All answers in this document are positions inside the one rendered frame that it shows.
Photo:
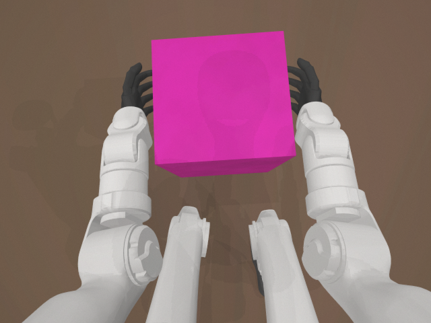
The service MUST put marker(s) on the right robot forearm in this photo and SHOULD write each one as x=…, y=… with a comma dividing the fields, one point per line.
x=333, y=192

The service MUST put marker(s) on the left robot forearm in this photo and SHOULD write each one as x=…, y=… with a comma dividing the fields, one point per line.
x=124, y=172

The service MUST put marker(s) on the robot right hand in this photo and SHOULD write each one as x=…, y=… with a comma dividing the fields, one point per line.
x=308, y=86

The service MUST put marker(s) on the robot left shin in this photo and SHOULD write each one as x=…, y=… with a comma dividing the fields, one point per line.
x=185, y=209

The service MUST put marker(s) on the left robot thigh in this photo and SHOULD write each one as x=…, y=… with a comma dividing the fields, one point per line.
x=176, y=293

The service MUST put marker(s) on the right robot upper arm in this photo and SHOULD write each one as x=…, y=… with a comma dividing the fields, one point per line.
x=352, y=262

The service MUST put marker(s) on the robot left hand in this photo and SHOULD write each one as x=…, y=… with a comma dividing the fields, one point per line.
x=132, y=91

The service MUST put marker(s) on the carton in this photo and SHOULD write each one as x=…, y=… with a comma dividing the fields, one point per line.
x=222, y=104

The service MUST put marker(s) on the left robot upper arm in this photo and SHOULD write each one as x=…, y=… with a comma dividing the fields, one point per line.
x=115, y=266

